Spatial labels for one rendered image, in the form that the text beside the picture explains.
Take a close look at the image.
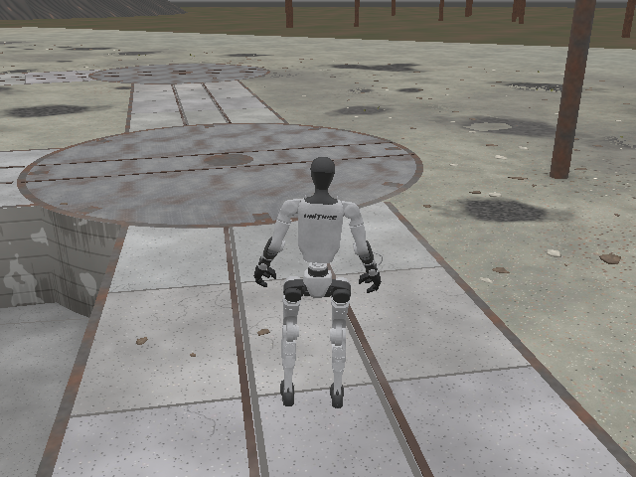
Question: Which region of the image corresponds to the left robot upper arm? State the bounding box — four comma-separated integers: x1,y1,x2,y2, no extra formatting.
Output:
268,199,301,252

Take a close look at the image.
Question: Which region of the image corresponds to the right robot hand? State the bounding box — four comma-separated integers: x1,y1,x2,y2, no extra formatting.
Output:
359,272,381,293

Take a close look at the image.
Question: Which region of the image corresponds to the left robot forearm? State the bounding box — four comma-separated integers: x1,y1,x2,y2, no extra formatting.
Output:
257,237,278,270

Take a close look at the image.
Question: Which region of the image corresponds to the robot left foot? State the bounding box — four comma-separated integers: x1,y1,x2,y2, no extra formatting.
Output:
280,380,294,406

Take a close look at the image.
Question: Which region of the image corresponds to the robot right foot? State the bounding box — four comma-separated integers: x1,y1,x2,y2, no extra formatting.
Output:
330,383,344,408

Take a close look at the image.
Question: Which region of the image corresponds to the right robot forearm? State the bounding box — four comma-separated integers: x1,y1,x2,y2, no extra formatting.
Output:
359,240,379,276

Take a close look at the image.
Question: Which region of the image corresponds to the robot foot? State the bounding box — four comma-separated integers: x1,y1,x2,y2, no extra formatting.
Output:
280,380,294,406
330,383,344,408

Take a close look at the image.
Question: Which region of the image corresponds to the right robot upper arm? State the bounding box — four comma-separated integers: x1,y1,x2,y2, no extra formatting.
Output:
342,201,369,255

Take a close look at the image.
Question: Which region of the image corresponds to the left robot hand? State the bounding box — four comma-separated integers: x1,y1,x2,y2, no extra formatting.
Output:
254,266,276,287

